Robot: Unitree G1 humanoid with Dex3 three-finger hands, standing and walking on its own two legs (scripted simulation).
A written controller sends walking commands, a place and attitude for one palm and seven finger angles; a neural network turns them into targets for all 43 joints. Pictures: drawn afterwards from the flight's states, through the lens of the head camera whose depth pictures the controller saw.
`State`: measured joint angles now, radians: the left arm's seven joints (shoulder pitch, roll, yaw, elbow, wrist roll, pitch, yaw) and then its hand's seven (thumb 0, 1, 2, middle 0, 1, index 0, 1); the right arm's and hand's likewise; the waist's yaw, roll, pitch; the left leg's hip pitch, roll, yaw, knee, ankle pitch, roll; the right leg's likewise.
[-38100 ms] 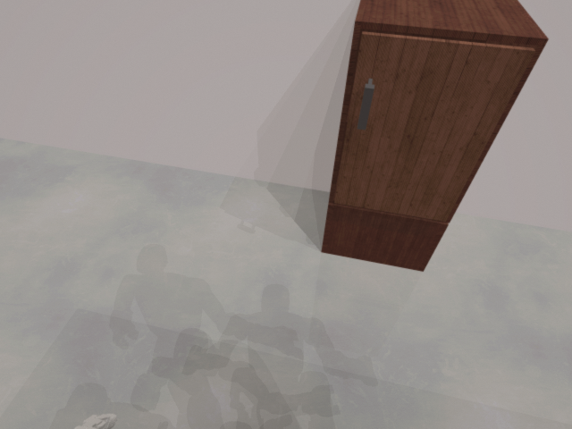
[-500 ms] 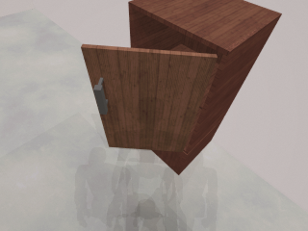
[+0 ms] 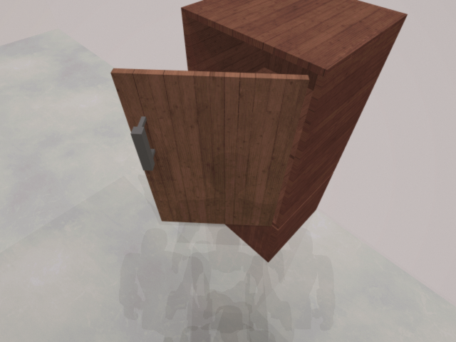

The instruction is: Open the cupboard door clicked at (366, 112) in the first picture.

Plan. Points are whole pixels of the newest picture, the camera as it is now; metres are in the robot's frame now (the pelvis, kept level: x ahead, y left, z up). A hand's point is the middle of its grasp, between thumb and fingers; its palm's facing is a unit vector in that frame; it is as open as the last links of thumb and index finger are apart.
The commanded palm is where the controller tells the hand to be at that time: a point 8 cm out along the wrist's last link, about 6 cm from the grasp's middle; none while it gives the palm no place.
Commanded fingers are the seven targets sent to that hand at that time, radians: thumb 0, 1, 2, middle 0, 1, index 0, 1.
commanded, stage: come to a stop and stand still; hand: left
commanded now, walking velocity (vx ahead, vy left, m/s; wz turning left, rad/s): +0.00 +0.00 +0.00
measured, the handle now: (145, 143) +0.54 +0.22 +0.01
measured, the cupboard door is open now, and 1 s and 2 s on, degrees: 42 42 42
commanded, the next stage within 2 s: look again from close up in 0.20 s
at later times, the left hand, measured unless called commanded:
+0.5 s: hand out of the picture +0.02 +0.14 -0.15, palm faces +0.01 -0.97 -0.25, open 7.4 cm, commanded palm none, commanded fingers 0.00 0.90 0.90 -0.20 -0.30 -0.20 -0.30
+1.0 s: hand out of the picture +0.07 +0.14 -0.13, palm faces +0.15 -0.96 -0.21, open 7.4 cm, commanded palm +0.10 +0.19 -0.05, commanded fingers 0.00 0.81 0.86 -0.21 -0.36 -0.21 -0.36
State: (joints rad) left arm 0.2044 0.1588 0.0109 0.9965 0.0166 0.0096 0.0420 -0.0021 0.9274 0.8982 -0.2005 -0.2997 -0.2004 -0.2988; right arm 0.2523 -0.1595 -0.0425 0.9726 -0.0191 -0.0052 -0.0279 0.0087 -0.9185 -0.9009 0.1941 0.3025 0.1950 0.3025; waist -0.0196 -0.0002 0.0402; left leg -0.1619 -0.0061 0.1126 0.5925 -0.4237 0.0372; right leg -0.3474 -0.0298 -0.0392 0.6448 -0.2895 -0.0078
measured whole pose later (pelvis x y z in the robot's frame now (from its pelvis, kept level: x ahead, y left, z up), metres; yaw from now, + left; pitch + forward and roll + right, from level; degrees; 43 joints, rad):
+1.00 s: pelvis +0.00 -0.05 +0.01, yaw +1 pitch +0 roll +0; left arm 0.30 0.15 0.03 0.80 -0.06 0.01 0.03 0.01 0.91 0.90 -0.20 -0.30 -0.20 -0.30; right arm 0.33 -0.17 0.01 1.04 0.00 -0.07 -0.04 0.00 -0.91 -0.90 0.20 0.30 0.20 0.30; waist 0.00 0.04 0.04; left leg -0.09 0.06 0.08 0.43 -0.32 -0.03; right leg -0.26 0.03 -0.09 0.47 -0.20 -0.07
